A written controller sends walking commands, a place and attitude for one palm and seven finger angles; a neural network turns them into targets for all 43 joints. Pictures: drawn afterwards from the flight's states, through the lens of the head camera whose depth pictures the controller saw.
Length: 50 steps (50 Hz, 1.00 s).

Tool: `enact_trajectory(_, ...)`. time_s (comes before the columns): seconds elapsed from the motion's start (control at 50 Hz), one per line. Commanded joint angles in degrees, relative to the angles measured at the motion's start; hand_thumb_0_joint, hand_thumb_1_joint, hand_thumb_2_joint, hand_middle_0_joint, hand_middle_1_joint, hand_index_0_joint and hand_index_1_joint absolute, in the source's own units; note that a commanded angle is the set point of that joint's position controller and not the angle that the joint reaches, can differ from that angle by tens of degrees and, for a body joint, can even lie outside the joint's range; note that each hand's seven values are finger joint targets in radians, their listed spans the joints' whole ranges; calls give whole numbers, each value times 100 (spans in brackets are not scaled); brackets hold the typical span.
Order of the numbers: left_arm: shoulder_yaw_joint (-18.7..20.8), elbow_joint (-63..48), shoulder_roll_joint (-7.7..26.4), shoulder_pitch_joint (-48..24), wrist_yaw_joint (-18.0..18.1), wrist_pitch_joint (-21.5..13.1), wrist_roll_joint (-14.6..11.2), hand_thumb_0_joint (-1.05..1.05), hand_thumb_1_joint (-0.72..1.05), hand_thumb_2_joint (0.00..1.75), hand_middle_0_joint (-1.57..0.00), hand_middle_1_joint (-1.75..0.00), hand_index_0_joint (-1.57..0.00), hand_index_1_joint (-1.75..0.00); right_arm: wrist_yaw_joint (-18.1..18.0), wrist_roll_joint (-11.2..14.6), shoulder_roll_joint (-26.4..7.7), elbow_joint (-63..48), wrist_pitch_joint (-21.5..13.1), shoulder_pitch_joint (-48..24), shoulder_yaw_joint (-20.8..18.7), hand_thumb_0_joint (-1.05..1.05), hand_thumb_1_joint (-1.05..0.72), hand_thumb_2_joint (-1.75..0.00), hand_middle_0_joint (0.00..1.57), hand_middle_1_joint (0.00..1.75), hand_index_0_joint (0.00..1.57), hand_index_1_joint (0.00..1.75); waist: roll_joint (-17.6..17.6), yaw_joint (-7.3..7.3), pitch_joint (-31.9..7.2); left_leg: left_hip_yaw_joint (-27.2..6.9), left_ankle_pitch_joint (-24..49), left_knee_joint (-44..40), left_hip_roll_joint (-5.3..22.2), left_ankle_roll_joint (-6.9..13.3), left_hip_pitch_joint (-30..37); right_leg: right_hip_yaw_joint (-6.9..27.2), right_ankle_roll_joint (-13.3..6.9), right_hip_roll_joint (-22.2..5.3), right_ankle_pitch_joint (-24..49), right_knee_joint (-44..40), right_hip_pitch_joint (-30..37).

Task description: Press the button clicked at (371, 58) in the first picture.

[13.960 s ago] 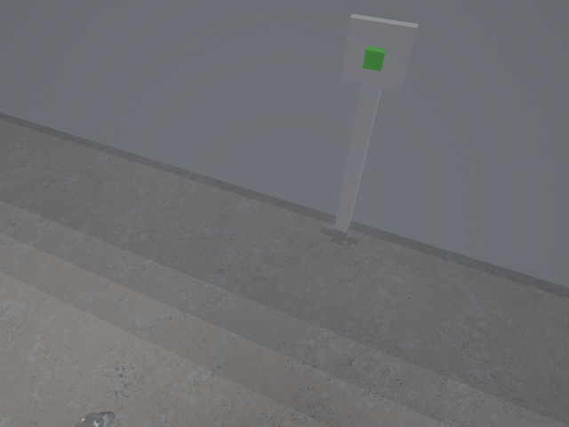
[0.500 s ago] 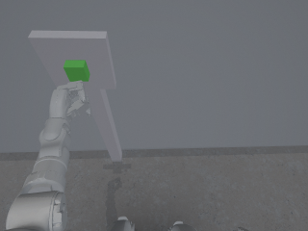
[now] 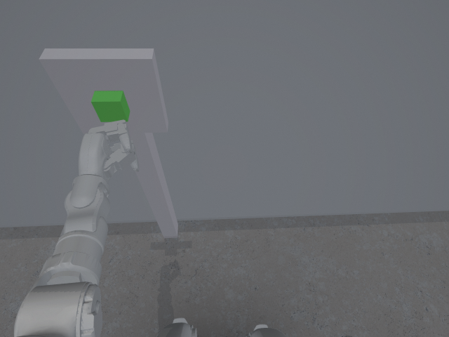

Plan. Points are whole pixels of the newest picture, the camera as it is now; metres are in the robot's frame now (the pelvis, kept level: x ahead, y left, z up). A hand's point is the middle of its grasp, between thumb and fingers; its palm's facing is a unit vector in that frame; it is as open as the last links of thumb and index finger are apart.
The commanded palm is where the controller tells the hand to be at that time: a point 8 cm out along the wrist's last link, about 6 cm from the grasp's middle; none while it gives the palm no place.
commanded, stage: aim a knuckle at the button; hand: left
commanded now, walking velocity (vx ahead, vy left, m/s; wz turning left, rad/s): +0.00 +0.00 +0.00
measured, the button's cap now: (112, 105) +0.51 +0.21 +0.10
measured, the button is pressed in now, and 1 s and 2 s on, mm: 0 6 6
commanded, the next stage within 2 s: press the button with the knuckle in 0.18 s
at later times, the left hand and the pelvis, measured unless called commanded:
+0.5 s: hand (130, 149) +0.43 +0.17 +0.07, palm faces +0.04 -1.00 -0.02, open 3.1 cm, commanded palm +0.41 +0.22 +0.07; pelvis +0.00 -0.01 +0.00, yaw +1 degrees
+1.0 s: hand (131, 137) +0.47 +0.17 +0.07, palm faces +0.03 -1.00 -0.01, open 3.4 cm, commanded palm +0.46 +0.22 +0.07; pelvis -0.01 +0.00 -0.01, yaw +0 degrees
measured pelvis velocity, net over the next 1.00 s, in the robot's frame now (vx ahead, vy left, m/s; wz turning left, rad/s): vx -0.01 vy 0.00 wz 0.00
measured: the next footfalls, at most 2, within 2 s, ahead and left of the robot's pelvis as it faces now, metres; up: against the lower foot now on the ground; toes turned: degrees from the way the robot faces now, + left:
none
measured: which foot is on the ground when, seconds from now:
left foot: down 0.00-1.00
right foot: down 0.00-1.00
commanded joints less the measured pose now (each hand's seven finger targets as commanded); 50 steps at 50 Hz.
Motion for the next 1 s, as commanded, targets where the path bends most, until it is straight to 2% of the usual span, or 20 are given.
enact_trajectory(0.0, 231, -1155, 1032, -2078, 103, -364, -48, 0, 90, 90, -130, -150, -130, -150, -28, -18, -887, -553, -146, 343, -333, 0, -90, -90, 20, 30, 20, 30, -126, -55, -1879, -365, 1695, -571, -50, -8, 1712, 101, 26, 78, 1904, -660, 404)
enact_trajectory(0.08, 354, -1214, 1239, -2237, 167, -456, 44, 0, 90, 90, -130, -150, -130, -150, -49, -26, -869, -587, -144, 283, -315, 0, -90, -90, 20, 30, 20, 30, 68, -11, -1945, -330, 1594, -551, -82, -10, 1664, 162, 18, 50, 1896, -626, 477)
enact_trajectory(0.14, 269, -1434, 1107, -2141, 137, -527, -2, 0, 90, 90, -130, -150, -130, -150, -44, -20, -836, -625, -168, 250, -316, 0, -90, -90, 20, 30, 20, 30, 118, -9, -2227, -294, 1838, -497, -90, 2, 1823, 200, 24, 53, 2157, -610, 633)
enact_trajectory(0.16, 381, -1448, 1266, -2066, 133, -529, 2, 0, 90, 90, -130, -150, -130, -150, -49, -24, -854, -606, -161, 265, -321, 0, -90, -90, 20, 30, 20, 30, 76, 35, -2179, -315, 1874, -513, -78, -16, 1775, 180, 17, 47, 2197, -593, 680)
enact_trajectory(0.22, 134, -1253, 990, -2134, 51, -420, -51, 0, 90, 90, -130, -150, -130, -150, -60, 12, -833, -605, -154, 229, -296, 0, -90, -90, 20, 30, 20, 30, -70, -105, -1823, -295, 1600, -546, -92, 17, 1594, 182, 36, 54, 2018, -700, 571)
enact_trajectory(0.28, 151, -1226, 1084, -2372, 22, -384, -58, 0, 90, 90, -130, -150, -130, -150, -88, 21, -855, -568, -164, 216, -296, 0, -90, -90, 20, 30, 20, 30, 47, -120, -1801, -303, 1411, -563, -96, 14, 1563, 202, 43, 36, 1854, -732, 488)
enact_trajectory(0.4, 228, -767, 1220, -2939, 19, -496, -17, 0, 90, 90, -130, -150, -130, -150, -122, -1, -865, -386, -205, 300, -288, 0, -90, -90, 20, 30, 20, 30, 10, -229, -1839, -349, 1276, -464, -105, 29, 1488, 234, 53, 31, 1664, -710, 327)
enact_trajectory(0.46, 386, -686, 1434, -3047, -5, -559, 17, 0, 90, 90, -130, -150, -130, -150, -122, -31, -886, -364, -200, 361, -294, 0, -90, -90, 20, 30, 20, 30, 157, -188, -2176, -357, 1478, -415, -103, 21, 1559, 253, 47, 22, 1834, -619, 420)
enact_trajectory(0.48, 279, -604, 1304, -2977, -29, -543, 40, 0, 90, 90, -130, -150, -130, -150, -110, -30, -877, -381, -190, 375, -288, 0, -90, -90, 20, 30, 20, 30, 270, -186, -2188, -360, 1568, -409, -103, 9, 1635, 225, 33, 30, 1864, -602, 341)
enact_trajectory(0.52, 288, -385, 1282, -3067, -55, -504, 6, 0, 90, 90, -130, -150, -130, -150, -83, -44, -885, -353, -173, 442, -281, 0, -90, -90, 20, 30, 20, 30, 89, -248, -2084, -383, 1572, -377, -95, 29, 1501, 207, 41, 50, 1881, -593, 315)
enact_trajectory(0.56, 543, -178, 1632, -3106, -51, -430, 12, 0, 90, 90, -130, -150, -130, -150, -96, -48, -950, -365, -130, 489, -279, 0, -90, -90, 20, 30, 20, 30, -123, -245, -1985, -338, 1398, -386, -98, 53, 1203, 254, 76, 41, 1828, -621, 418)
enact_trajectory(0.64, 748, -429, 1845, -3028, -88, -507, 46, 0, 90, 90, -130, -150, -130, -150, -83, -66, -925, -443, -89, 582, -301, 0, -90, -90, 20, 30, 20, 30, 119, -114, -2446, -294, 1782, -347, -98, 42, 1362, 288, 57, 47, 2226, -532, 704)
enact_trajectory(0.68, 564, -414, 1628, -3167, -111, -497, 31, 0, 90, 90, -130, -150, -130, -150, -72, -52, -895, -440, -64, 580, -294, 0, -90, -90, 20, 30, 20, 30, 188, -226, -2262, -289, 1752, -341, -81, 40, 1413, 255, 70, 70, 2159, -567, 499)
enact_trajectory(0.7, 612, -378, 1716, -3307, -107, -498, 26, 0, 90, 90, -130, -150, -130, -150, -75, -53, -914, -393, -54, 629, -293, 0, -90, -90, 20, 30, 20, 30, 155, -242, -2183, -326, 1747, -356, -67, 33, 1395, 235, 61, 80, 2119, -563, 462)
enact_trajectory(0.76, 546, -349, 1596, -3398, -68, -516, 40, 0, 90, 90, -130, -150, -130, -150, -71, -60, -919, -368, -36, 666, -312, 0, -90, -90, 20, 30, 20, 30, 224, -291, -2246, -350, 1734, -351, -59, 28, 1559, 211, 60, 93, 1984, -580, 285)
enact_trajectory(0.8, 713, -204, 1852, -3520, -24, -503, 75, 0, 90, 90, -130, -150, -130, -150, -78, -73, -958, -300, -23, 723, -310, 0, -90, -90, 20, 30, 20, 30, 119, -302, -2132, -369, 1589, -357, -55, 34, 1411, 219, 65, 94, 1853, -602, 284)
enact_trajectory(0.86, 693, 6, 1940, -3851, -13, -494, 151, 0, 90, 90, -130, -150, -130, -150, -87, -82, -985, -252, -23, 752, -289, 0, -90, -90, 20, 30, 20, 30, 265, -405, -2014, -398, 1389, -329, -52, 39, 1325, 231, 64, 89, 1618, -601, 52)
enact_trajectory(0.92, 692, 24, 1927, -4006, -2, -529, 161, 0, 90, 90, -130, -150, -130, -150, -80, -114, -990, -252, -31, 811, -297, 0, -90, -90, 20, 30, 20, 30, 319, -425, -2252, -449, 1533, -286, -44, 32, 1496, 209, 46, 99, 1649, -553, 8)
enact_trajectory(0.94, 526, 166, 1750, -4072, -15, -500, 173, 0, 90, 90, -130, -150, -130, -150, -75, -106, -975, -237, -36, 799, -280, 0, -90, -90, 20, 30, 20, 30, 333, -504, -2206, -442, 1492, -275, -44, 34, 1488, 202, 61, 99, 1604, -564, -100)
enact_trajectory(0.98, 684, 386, 1995, -4264, -4, -459, 182, 0, 90, 90, -130, -150, -130, -150, -86, -116, -1028, -196, -45, 844, -269, 0, -90, -90, 20, 30, 20, 30, 250, -544, -1993, -463, 1228, -257, -39, 41, 1265, 208, 67, 111, 1353, -593, -211)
